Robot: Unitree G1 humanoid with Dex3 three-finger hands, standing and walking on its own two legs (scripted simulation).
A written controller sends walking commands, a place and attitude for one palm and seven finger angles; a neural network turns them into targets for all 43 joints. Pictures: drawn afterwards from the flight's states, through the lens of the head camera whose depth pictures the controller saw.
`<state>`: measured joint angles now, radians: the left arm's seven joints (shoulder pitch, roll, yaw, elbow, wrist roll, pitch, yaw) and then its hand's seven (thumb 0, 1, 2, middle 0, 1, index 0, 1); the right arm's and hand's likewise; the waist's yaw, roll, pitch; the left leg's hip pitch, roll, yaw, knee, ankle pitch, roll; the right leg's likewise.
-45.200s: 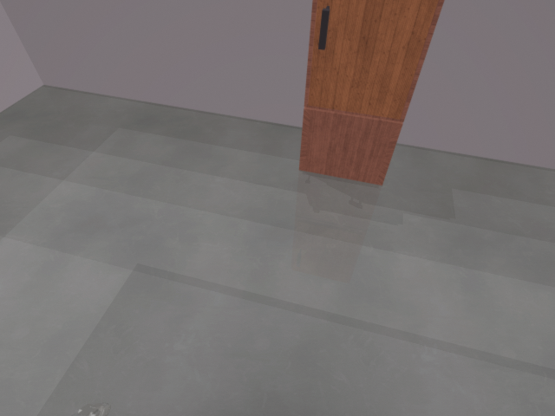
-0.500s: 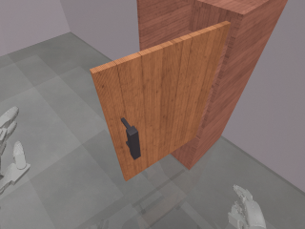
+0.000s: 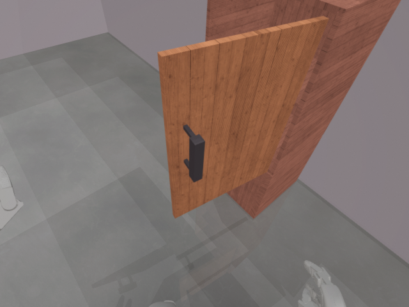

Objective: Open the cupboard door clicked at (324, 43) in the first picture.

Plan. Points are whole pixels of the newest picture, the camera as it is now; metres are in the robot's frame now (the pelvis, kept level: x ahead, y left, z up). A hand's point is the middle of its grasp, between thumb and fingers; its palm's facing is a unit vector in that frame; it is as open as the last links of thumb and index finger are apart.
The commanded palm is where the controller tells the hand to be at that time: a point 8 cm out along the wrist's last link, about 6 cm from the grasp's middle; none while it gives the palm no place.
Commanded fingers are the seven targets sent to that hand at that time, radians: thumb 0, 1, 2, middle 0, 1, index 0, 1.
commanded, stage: step back with the hand held close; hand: left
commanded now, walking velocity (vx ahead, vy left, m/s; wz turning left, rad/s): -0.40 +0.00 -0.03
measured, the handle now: (191, 153) +0.45 +0.06 +0.03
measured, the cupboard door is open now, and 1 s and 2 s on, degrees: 80 80 80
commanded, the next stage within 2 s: stop stepping back and stand still in 0.44 s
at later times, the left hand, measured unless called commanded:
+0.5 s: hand out of the picture +0.12 +0.25 +0.19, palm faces +0.44 -0.80 -0.40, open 7.4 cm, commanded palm +0.06 +0.28 +0.20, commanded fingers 0.00 0.90 0.90 -0.20 -0.30 -0.20 -0.30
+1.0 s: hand out of the picture +0.04 +0.22 +0.19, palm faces +0.35 -0.80 -0.49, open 7.4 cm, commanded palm +0.00 +0.26 +0.20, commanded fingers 0.00 0.90 0.90 -0.20 -0.30 -0.20 -0.30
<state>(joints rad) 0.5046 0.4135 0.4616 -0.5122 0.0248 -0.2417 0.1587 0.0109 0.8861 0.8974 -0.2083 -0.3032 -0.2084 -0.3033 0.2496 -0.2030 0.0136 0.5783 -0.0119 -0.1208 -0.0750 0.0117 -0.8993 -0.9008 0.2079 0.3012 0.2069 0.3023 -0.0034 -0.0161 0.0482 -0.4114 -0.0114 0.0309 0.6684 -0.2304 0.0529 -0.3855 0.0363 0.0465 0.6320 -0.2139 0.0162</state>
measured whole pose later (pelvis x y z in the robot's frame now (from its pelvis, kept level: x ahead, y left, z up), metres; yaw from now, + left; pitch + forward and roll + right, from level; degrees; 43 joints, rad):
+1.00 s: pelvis -0.18 -0.02 +0.02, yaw -7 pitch +0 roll +2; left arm 0.57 0.42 0.42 -0.45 -0.02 -0.20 0.15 0.01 0.88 0.90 -0.21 -0.30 -0.21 -0.30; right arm 0.30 -0.23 0.00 0.71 -0.02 -0.11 -0.08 0.01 -0.90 -0.90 0.21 0.30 0.21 0.30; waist 0.01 -0.05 -0.04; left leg -0.49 0.00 0.04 0.89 -0.30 -0.01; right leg -0.23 0.02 -0.06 0.47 -0.24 -0.09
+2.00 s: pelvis -0.20 +0.04 +0.02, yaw -5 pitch +0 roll -1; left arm 0.52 0.40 0.37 -0.40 -0.01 -0.21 0.13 0.01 0.89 0.90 -0.21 -0.30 -0.21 -0.30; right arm 0.22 -0.21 0.01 0.65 -0.01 -0.16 -0.06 0.01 -0.90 -0.90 0.21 0.30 0.21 0.30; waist 0.00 0.01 0.02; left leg -0.25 0.03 0.06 0.47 -0.23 0.01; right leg -0.26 -0.02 -0.07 0.43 -0.18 0.00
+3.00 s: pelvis -0.20 +0.02 +0.03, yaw -3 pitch -2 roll +0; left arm 0.09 0.26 0.02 1.12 0.02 -0.02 0.00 0.00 0.91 0.90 -0.20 -0.30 -0.20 -0.30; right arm 0.15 -0.26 -0.01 1.12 -0.03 0.00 -0.01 0.00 -0.91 -0.90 0.20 0.30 0.20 0.30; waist -0.01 0.02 0.05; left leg -0.16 0.02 0.03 0.37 -0.18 -0.01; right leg -0.19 -0.03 -0.10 0.40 -0.18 -0.02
